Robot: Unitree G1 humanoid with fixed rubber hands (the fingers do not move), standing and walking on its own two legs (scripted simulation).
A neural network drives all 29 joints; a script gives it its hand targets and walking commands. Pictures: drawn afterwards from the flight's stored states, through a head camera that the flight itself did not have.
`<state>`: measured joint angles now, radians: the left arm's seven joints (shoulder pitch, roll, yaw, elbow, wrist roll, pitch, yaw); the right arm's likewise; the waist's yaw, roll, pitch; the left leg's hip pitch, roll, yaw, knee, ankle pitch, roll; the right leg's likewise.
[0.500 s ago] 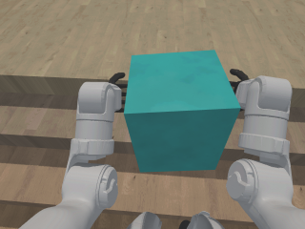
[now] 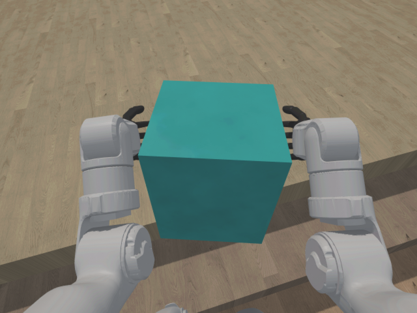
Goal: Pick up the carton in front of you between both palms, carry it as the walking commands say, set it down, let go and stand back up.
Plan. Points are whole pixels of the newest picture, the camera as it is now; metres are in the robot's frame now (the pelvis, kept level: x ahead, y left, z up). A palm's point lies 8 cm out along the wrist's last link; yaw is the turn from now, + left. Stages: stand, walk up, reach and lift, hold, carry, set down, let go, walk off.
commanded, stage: carry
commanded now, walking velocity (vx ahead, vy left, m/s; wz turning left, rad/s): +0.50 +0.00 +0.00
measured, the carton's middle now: (214, 164) +0.38 -0.05 +0.07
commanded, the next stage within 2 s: none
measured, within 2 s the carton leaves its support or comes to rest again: neither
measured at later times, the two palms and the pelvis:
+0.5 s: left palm (97, 2) +0.65 +0.13 +0.29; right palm out of the picture +0.70 -0.16 +0.31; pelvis +0.29 -0.07 +0.14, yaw -1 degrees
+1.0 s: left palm out of the picture +1.00 +0.12 +0.44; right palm out of the picture +0.96 -0.18 +0.43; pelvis +0.60 +0.02 +0.26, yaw -1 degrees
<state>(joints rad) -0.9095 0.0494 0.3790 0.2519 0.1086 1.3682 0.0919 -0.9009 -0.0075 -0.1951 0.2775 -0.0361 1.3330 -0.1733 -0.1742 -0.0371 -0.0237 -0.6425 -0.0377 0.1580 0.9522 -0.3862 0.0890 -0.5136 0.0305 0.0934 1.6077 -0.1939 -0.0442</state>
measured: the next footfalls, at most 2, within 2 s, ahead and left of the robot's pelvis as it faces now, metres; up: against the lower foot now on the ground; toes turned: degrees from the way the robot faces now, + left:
right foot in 0.38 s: +0.46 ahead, -0.15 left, +0.15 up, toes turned -7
left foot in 0.94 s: +0.78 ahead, +0.10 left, +0.31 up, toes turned +5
